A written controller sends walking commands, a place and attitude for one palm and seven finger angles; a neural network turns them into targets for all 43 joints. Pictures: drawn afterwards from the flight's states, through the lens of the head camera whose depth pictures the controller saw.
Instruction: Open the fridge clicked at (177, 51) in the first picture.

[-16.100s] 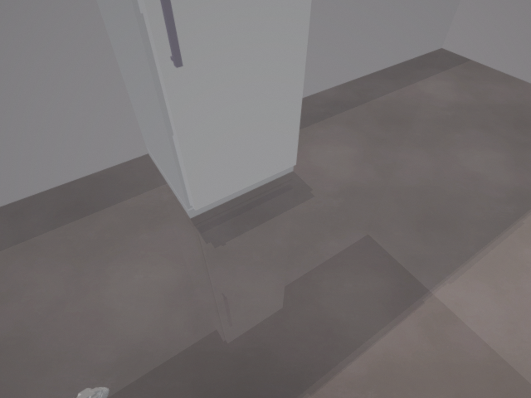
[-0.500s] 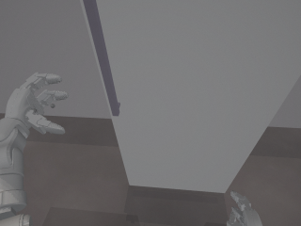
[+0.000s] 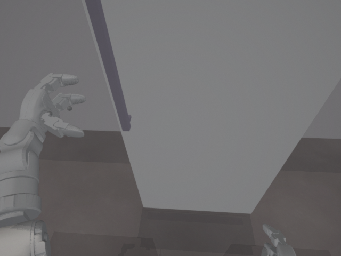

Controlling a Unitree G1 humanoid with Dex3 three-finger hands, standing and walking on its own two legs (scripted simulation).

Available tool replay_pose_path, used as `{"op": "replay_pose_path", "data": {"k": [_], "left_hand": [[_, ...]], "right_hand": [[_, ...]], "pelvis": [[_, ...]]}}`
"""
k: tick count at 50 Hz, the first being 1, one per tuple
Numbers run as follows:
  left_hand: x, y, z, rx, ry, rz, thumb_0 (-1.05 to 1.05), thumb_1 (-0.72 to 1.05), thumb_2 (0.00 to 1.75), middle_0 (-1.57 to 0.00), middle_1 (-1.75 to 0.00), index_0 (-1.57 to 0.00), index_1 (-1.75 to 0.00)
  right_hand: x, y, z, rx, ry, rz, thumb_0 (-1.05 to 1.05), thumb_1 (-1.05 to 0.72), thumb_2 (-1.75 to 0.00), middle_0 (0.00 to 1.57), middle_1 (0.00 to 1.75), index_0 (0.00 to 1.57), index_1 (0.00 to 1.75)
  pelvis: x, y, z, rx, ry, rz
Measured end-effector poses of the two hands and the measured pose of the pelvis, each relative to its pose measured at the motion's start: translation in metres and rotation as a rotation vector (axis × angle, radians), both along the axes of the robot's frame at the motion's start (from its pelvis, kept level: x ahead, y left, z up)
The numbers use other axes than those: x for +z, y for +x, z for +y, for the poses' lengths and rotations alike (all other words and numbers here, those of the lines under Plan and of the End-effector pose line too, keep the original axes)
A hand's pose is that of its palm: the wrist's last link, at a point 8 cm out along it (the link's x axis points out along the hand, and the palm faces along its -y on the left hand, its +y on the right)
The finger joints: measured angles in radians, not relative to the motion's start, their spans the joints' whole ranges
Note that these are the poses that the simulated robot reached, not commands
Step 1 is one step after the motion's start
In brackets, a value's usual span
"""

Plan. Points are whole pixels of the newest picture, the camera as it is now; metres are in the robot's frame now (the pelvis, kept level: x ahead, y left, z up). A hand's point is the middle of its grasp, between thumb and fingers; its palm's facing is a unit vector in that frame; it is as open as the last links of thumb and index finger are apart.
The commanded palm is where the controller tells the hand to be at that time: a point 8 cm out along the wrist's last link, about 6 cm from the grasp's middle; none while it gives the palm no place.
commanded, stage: move the hooked fingers beside the handle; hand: left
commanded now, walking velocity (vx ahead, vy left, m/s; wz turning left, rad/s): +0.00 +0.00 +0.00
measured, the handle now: (109, 51) +0.48 +0.16 +0.26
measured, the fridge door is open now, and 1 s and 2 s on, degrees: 0 0 0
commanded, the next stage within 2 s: feel for the door with the fingertips in 1.36 s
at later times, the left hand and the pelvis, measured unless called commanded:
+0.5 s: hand (82, 95) +0.42 +0.23 +0.18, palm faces +0.00 -1.00 -0.01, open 14.0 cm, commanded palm +0.40 +0.28 +0.18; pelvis +0.01 +0.01 +0.00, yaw +0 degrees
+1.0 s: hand (86, 94) +0.43 +0.23 +0.18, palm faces +0.02 -1.00 -0.02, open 14.0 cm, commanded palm +0.41 +0.28 +0.18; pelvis +0.01 +0.01 +0.00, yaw -1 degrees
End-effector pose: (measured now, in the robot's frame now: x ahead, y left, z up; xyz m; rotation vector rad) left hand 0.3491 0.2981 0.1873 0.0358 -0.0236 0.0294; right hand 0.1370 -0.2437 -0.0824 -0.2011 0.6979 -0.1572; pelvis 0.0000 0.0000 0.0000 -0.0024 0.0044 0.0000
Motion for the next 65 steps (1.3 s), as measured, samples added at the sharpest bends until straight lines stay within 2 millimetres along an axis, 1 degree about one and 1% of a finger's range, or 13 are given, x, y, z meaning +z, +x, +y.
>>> {"op": "replay_pose_path", "data": {"k": [6,12,20,27,31,35,39,44,48,51,56,59,65], "left_hand": [[-0.006,0.015,0.000,0.002,-0.009,0.025,-0.01,-0.50,0.30,-0.30,-1.20,-0.31,-1.20],[-0.002,0.030,-0.004,-0.014,-0.019,0.002,-0.01,-0.50,0.30,-0.30,-1.20,-0.31,-1.20],[-0.007,0.044,-0.002,-0.016,-0.017,0.027,-0.01,-0.50,0.30,-0.30,-1.20,-0.31,-1.20],[-0.004,0.058,-0.013,-0.035,-0.026,0.009,-0.01,-0.50,0.30,-0.30,-1.20,-0.30,-1.20],[-0.003,0.068,-0.022,-0.042,-0.019,0.016,-0.01,-0.50,0.30,-0.30,-1.20,-0.30,-1.20],[-0.004,0.074,-0.030,-0.047,-0.025,0.010,-0.01,-0.50,0.30,-0.30,-1.20,-0.30,-1.20],[-0.007,0.073,-0.029,-0.030,-0.026,0.008,-0.01,-0.50,0.30,-0.30,-1.20,-0.31,-1.20],[-0.011,0.066,-0.022,-0.013,-0.017,0.015,-0.01,-0.50,0.30,-0.30,-1.20,-0.31,-1.20],[-0.008,0.059,-0.017,-0.009,-0.015,-0.001,-0.01,-0.50,0.30,-0.30,-1.20,-0.31,-1.20],[-0.006,0.057,-0.017,-0.017,-0.016,0.001,-0.01,-0.50,0.30,-0.30,-1.20,-0.31,-1.20],[-0.008,0.058,-0.019,-0.019,-0.024,0.024,-0.01,-0.50,0.30,-0.30,-1.20,-0.31,-1.20],[-0.007,0.059,-0.023,-0.026,-0.014,0.019,-0.01,-0.50,0.30,-0.30,-1.20,-0.30,-1.20],[-0.006,0.065,-0.029,-0.030,-0.029,0.015,-0.01,-0.50,0.30,-0.30,-1.20,-0.31,-1.20]], "right_hand": [[-0.003,-0.009,-0.005,-0.016,-0.017,0.045,0.01,-0.91,-0.90,0.20,0.30,0.21,0.30],[-0.006,-0.020,-0.008,-0.040,-0.026,0.083,0.01,-0.91,-0.90,0.20,0.30,0.21,0.30],[-0.010,-0.037,-0.011,-0.070,-0.029,0.136,0.01,-0.91,-0.90,0.20,0.30,0.21,0.30],[-0.015,-0.048,-0.009,-0.077,-0.035,0.187,0.01,-0.91,-0.90,0.20,0.30,0.21,0.30],[-0.017,-0.053,-0.007,-0.082,-0.028,0.201,0.01,-0.91,-0.90,0.20,0.30,0.21,0.30],[-0.019,-0.057,-0.005,-0.094,-0.015,0.209,0.01,-0.91,-0.90,0.20,0.30,0.21,0.30],[-0.019,-0.060,-0.004,-0.106,-0.003,0.214,0.01,-0.91,-0.90,0.20,0.30,0.21,0.30],[-0.019,-0.061,-0.006,-0.110,-0.002,0.218,0.01,-0.91,-0.90,0.20,0.30,0.21,0.30],[-0.018,-0.057,-0.009,-0.101,-0.012,0.212,0.01,-0.91,-0.90,0.20,0.30,0.21,0.30],[-0.017,-0.051,-0.010,-0.090,-0.020,0.204,0.01,-0.91,-0.90,0.20,0.30,0.21,0.30],[-0.014,-0.042,-0.013,-0.076,-0.030,0.179,0.01,-0.91,-0.90,0.20,0.30,0.21,0.30],[-0.013,-0.038,-0.013,-0.074,-0.030,0.163,0.01,-0.91,-0.90,0.20,0.30,0.21,0.30],[-0.013,-0.039,-0.011,-0.071,-0.025,0.162,0.01,-0.91,-0.90,0.20,0.30,0.21,0.30]], "pelvis": [[0.000,0.001,0.000,0.002,-0.002,0.013],[0.000,0.003,0.002,-0.005,-0.003,0.025],[-0.001,0.005,0.005,-0.010,-0.004,0.041],[-0.001,0.005,0.008,-0.006,-0.006,0.051],[-0.001,0.005,0.009,-0.007,-0.006,0.059],[-0.001,0.007,0.010,-0.016,-0.004,0.063],[-0.001,0.008,0.009,-0.027,-0.002,0.063],[0.000,0.008,0.007,-0.028,-0.002,0.057],[0.000,0.008,0.006,-0.023,-0.004,0.051],[0.000,0.007,0.005,-0.014,-0.005,0.049],[-0.001,0.005,0.004,-0.007,-0.005,0.052],[-0.001,0.004,0.004,-0.006,-0.005,0.051],[-0.001,0.003,0.003,-0.007,-0.003,0.056]]}}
